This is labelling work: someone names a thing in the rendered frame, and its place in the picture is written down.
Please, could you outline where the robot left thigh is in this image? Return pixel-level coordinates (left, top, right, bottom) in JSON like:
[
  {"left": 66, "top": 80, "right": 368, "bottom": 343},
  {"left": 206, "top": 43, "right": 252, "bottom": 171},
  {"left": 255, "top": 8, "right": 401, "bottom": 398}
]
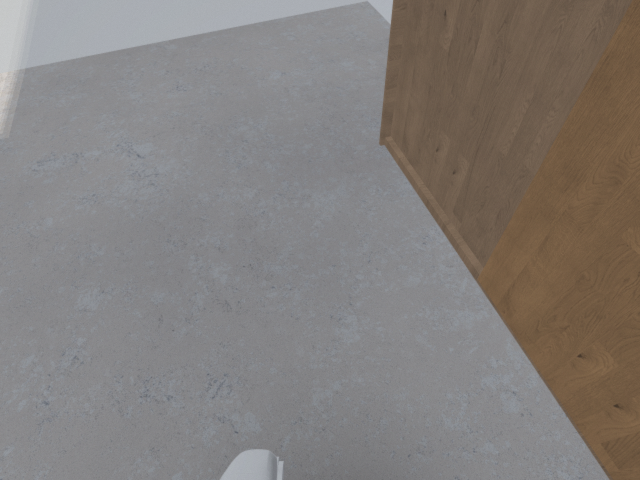
[{"left": 220, "top": 449, "right": 284, "bottom": 480}]

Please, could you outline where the wardrobe door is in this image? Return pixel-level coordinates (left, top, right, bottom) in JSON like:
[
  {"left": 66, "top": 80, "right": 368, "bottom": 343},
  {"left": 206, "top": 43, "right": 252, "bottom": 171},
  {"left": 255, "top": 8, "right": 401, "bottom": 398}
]
[
  {"left": 478, "top": 0, "right": 640, "bottom": 480},
  {"left": 391, "top": 0, "right": 633, "bottom": 268}
]

